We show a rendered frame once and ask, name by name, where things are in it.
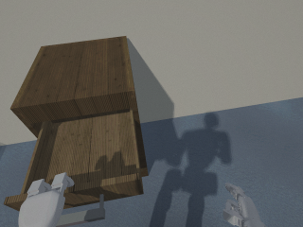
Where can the handle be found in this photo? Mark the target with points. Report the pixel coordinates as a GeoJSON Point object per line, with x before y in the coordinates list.
{"type": "Point", "coordinates": [83, 216]}

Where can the robot right hand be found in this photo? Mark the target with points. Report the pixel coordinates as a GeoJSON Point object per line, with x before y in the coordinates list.
{"type": "Point", "coordinates": [238, 213]}

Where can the cabinet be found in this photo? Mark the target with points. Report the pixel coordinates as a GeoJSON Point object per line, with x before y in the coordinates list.
{"type": "Point", "coordinates": [76, 79]}

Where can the robot left hand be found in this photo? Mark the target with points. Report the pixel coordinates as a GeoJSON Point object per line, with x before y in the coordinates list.
{"type": "Point", "coordinates": [44, 203]}

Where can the drawer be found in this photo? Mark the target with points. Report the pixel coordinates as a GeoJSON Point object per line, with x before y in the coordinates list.
{"type": "Point", "coordinates": [98, 151]}

